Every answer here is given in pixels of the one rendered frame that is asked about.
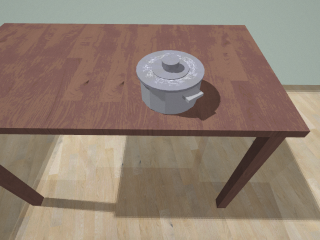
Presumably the knob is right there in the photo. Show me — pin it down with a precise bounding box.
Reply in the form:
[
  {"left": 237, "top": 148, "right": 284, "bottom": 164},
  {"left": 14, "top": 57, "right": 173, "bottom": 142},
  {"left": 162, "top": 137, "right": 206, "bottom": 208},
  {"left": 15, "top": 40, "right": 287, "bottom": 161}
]
[{"left": 161, "top": 55, "right": 180, "bottom": 71}]

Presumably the lid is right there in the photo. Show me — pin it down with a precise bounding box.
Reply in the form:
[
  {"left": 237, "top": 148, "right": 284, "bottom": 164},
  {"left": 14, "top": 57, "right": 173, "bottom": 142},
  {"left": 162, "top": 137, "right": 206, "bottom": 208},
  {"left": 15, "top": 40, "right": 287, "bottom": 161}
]
[{"left": 136, "top": 50, "right": 205, "bottom": 93}]

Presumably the pot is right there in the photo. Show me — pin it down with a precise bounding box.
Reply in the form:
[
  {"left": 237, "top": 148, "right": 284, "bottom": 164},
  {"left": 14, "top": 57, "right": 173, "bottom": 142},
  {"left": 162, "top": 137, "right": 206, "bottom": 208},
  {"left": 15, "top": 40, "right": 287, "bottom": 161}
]
[{"left": 140, "top": 82, "right": 204, "bottom": 115}]

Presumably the table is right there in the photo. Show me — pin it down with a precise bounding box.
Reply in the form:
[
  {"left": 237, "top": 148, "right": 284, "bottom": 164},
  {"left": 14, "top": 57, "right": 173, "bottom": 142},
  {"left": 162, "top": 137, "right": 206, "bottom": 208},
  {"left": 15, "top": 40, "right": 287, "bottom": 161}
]
[{"left": 0, "top": 23, "right": 310, "bottom": 208}]

